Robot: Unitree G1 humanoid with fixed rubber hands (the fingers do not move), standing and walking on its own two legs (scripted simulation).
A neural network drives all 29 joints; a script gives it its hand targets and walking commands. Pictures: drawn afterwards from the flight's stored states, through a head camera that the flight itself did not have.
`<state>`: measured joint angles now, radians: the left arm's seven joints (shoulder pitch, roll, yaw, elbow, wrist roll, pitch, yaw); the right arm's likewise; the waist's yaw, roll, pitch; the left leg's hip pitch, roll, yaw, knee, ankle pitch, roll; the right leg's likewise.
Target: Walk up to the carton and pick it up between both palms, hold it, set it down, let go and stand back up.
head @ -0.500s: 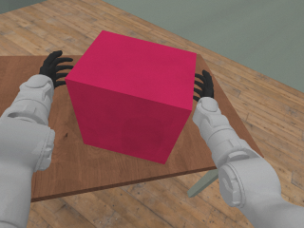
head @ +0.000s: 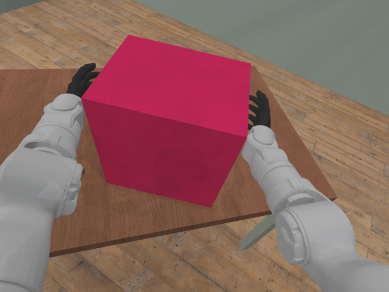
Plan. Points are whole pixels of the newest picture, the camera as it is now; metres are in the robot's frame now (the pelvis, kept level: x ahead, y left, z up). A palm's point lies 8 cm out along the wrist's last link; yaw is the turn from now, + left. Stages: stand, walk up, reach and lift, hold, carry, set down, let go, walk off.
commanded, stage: reach and lift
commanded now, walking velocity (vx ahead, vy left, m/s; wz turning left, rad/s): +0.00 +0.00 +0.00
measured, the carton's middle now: (173, 128) +0.47 -0.03 +0.05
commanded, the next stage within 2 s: none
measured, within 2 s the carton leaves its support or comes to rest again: neither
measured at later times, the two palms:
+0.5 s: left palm (78, 99) +0.50 +0.16 +0.12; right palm (259, 128) +0.40 -0.20 +0.11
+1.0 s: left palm (81, 99) +0.50 +0.15 +0.12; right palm (259, 128) +0.40 -0.20 +0.11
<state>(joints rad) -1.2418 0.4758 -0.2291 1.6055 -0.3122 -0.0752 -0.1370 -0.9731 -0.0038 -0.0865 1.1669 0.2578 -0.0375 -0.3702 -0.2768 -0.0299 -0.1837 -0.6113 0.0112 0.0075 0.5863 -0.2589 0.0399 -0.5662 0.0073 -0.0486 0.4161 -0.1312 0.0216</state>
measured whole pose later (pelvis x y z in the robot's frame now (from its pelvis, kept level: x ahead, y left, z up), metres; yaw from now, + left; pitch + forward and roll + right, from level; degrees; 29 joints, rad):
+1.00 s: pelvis +0.00 +0.00 +0.00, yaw +0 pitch +16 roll -3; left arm -1.25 0.46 -0.14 1.59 -0.20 -0.09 -0.18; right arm -0.96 0.03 -0.26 1.14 0.11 -0.06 -0.34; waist -0.27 -0.04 -0.18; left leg -0.61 0.00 0.00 0.57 -0.25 0.04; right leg -0.57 0.00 -0.06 0.40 -0.12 0.02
